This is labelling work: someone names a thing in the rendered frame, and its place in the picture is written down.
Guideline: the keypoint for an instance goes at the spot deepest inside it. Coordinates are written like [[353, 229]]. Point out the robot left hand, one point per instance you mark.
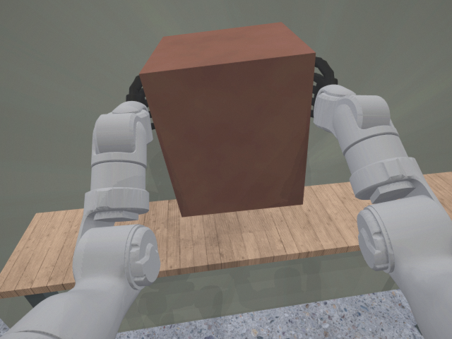
[[136, 93]]

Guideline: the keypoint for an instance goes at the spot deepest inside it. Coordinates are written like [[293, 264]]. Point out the carton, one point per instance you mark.
[[231, 109]]

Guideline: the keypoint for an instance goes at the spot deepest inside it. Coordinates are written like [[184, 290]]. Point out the robot left forearm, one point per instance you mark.
[[119, 159]]

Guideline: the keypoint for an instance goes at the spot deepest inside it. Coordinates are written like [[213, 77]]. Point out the left robot upper arm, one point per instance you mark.
[[111, 266]]

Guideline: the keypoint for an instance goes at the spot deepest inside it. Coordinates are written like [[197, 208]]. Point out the table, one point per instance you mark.
[[326, 223]]

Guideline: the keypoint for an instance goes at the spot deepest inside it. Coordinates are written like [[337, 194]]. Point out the robot right forearm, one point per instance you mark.
[[380, 168]]

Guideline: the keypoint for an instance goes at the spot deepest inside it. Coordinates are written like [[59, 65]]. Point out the right robot upper arm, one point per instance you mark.
[[411, 240]]

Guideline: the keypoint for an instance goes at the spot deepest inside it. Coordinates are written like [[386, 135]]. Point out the robot right hand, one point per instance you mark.
[[321, 81]]

